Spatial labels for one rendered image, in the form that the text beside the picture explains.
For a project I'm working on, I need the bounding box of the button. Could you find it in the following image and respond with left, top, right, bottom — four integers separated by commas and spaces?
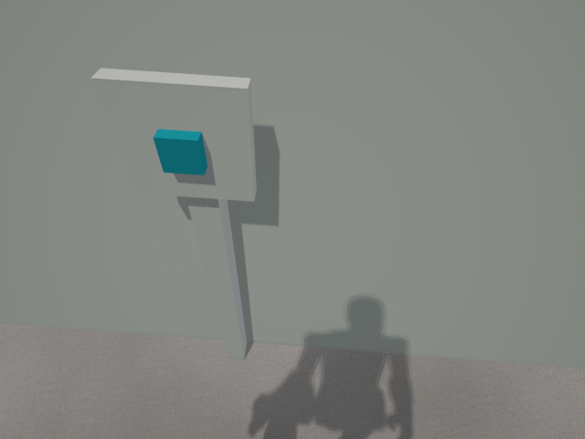
154, 129, 207, 176

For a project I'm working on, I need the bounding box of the panel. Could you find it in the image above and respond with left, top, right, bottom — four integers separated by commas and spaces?
91, 68, 257, 360

